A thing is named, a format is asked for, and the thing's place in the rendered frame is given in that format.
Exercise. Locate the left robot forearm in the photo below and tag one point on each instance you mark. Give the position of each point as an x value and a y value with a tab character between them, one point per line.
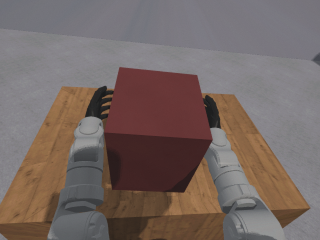
83	190

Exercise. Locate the carton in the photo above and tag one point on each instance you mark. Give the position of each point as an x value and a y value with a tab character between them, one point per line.
157	130

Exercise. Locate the pedestal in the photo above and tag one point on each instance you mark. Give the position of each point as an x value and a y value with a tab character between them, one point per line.
29	205

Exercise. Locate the right robot forearm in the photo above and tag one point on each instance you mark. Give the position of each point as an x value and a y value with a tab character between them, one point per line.
234	191

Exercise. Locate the right robot upper arm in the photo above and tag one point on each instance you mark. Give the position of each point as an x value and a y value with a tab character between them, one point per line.
253	224

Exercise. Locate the left robot upper arm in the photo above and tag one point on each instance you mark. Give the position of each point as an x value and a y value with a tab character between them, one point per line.
91	225

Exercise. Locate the left robot hand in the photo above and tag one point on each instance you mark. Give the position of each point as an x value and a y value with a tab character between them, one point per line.
95	107

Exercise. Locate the right robot hand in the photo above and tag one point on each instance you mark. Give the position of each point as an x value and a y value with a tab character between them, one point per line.
212	112

